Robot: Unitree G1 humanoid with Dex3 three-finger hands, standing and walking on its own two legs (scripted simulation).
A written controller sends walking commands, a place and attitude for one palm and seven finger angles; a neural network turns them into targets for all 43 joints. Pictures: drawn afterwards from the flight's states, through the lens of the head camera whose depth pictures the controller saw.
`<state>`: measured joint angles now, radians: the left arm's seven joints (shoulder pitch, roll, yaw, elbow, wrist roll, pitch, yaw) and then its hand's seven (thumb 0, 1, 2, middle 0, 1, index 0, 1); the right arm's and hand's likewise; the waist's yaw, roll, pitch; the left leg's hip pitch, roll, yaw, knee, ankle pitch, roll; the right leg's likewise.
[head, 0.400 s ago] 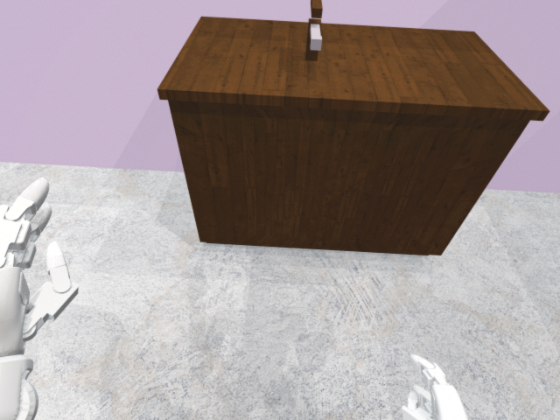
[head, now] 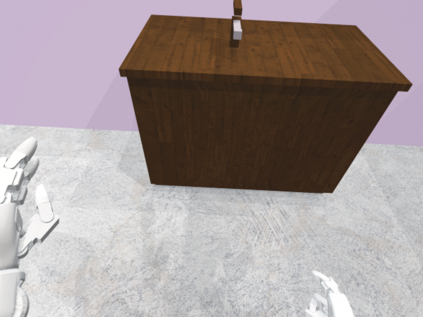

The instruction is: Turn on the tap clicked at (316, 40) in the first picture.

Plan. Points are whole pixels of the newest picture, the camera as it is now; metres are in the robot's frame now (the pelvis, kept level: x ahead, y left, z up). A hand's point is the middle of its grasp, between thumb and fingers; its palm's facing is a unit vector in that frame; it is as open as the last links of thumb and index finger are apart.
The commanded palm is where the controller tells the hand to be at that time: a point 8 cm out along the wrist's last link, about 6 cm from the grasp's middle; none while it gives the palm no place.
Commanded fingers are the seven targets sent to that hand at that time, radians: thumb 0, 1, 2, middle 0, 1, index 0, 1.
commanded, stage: walk to a spot facing it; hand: left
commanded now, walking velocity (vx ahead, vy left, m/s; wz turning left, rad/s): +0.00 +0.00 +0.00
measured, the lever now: (237, 34) +0.98 -0.03 +0.13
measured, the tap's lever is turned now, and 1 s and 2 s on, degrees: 0 0 0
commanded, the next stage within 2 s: take the last steps up to it in 0.80 s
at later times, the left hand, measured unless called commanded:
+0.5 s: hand (115, 189) +0.27 +0.17 +0.16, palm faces +0.32 -0.88 -0.35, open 7.4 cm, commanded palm +0.21 +0.23 +0.18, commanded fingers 0.00 0.90 0.90 -0.20 -0.30 -0.20 -0.30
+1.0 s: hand (184, 126) +0.40 +0.09 +0.17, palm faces +0.07 -0.89 -0.45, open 7.4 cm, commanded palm +0.36 +0.15 +0.18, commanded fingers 0.00 0.90 0.90 -0.20 -0.30 -0.20 -0.30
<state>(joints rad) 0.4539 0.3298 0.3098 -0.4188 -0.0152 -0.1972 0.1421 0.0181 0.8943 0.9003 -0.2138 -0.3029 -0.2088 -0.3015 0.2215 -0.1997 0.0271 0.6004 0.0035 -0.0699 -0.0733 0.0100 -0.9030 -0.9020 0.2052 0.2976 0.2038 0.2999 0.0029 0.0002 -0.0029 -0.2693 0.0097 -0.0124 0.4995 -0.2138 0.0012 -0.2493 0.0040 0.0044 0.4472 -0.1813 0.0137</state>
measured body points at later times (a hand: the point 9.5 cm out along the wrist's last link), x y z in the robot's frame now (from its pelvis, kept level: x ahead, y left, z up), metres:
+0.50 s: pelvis +0.02 -0.03 -0.02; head +0.01 -0.04 +0.43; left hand +0.24 +0.22 +0.17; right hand +0.15 -0.28 -0.11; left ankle +0.02 +0.10 -0.70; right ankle +0.04 -0.13 -0.74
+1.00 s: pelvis +0.11 -0.06 +0.00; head +0.13 -0.07 +0.45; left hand +0.39 +0.13 +0.20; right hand +0.20 -0.29 -0.10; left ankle +0.13 +0.09 -0.74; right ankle +0.14 -0.18 -0.71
